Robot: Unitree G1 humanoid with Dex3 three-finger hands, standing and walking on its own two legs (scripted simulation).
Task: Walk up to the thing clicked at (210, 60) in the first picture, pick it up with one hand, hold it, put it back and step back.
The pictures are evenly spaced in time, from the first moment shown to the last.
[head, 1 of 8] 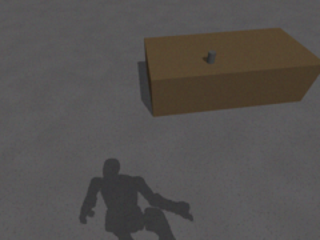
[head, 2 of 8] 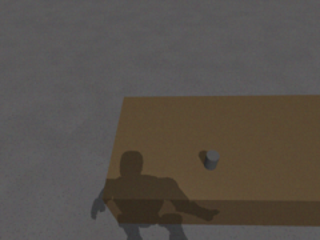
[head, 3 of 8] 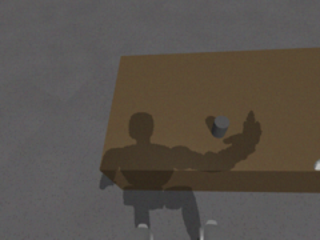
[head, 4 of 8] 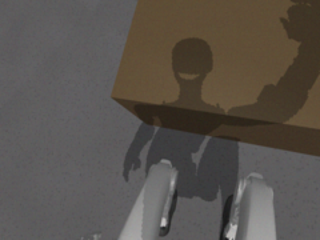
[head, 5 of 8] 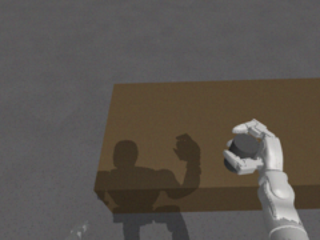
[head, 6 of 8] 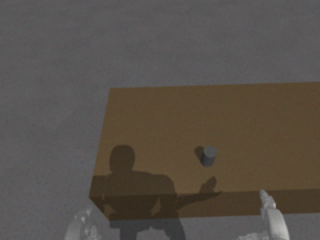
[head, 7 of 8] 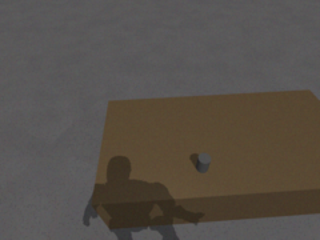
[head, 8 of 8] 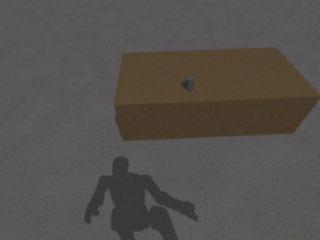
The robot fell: no
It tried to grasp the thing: yes
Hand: right
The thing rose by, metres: 0.34
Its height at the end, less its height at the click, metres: +0.00
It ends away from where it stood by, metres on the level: 0.03
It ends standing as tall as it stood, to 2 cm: yes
